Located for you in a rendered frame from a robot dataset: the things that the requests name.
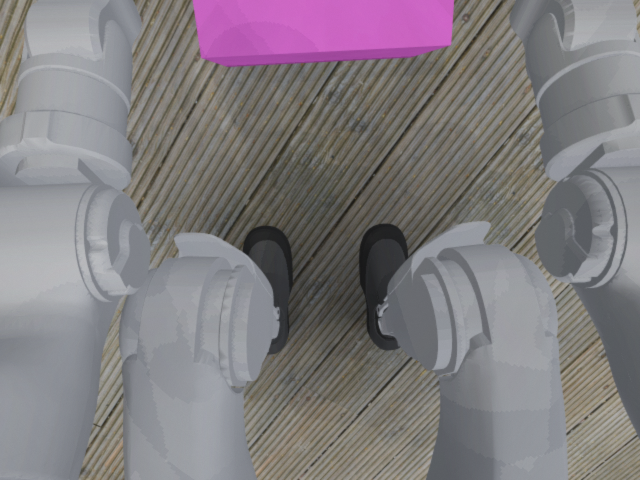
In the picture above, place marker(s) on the carton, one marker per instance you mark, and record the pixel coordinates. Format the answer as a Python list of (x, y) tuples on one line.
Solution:
[(236, 33)]

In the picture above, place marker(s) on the right robot upper arm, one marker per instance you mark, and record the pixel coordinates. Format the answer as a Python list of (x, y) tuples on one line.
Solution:
[(589, 236)]

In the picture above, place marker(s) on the left robot forearm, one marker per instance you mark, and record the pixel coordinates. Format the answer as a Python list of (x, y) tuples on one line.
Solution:
[(74, 96)]

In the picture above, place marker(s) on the right robot thigh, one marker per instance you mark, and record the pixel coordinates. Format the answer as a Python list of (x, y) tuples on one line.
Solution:
[(472, 312)]

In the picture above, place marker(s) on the right robot forearm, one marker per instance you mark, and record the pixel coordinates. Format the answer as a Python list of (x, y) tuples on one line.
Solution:
[(583, 59)]

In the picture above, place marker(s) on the left robot upper arm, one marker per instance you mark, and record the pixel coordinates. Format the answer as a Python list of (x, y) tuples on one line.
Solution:
[(68, 253)]

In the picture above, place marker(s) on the robot left shin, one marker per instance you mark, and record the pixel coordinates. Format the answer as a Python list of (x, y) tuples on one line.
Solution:
[(199, 245)]

